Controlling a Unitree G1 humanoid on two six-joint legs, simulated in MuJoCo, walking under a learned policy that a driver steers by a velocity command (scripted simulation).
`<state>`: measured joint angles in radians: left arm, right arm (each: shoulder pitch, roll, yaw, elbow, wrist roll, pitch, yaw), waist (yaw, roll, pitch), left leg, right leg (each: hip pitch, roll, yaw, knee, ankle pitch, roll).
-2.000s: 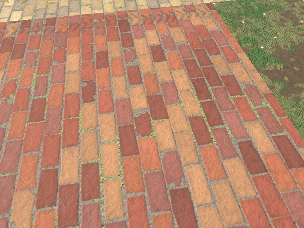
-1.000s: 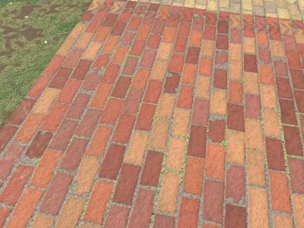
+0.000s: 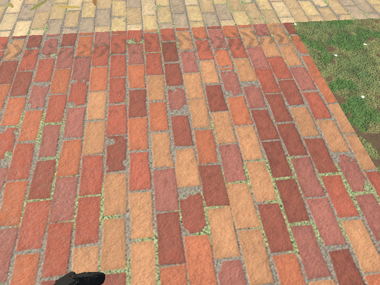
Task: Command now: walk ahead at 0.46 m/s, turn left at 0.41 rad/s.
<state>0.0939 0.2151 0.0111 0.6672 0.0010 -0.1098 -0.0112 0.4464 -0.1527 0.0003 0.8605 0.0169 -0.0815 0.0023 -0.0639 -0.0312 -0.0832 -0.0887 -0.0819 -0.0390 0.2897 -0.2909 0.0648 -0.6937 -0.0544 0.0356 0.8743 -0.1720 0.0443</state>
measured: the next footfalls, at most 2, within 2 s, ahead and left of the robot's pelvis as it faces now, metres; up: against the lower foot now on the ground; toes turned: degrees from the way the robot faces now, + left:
right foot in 0.14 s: +0.28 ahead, -0.12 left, +0.00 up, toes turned +9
left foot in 0.64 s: +0.43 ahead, +0.23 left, +0.00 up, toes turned +24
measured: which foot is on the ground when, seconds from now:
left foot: down 0.00-0.16, up 0.18-0.62, down 0.64-1.00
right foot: up 0.00-0.12, down 0.14-0.64, up 0.66-1.00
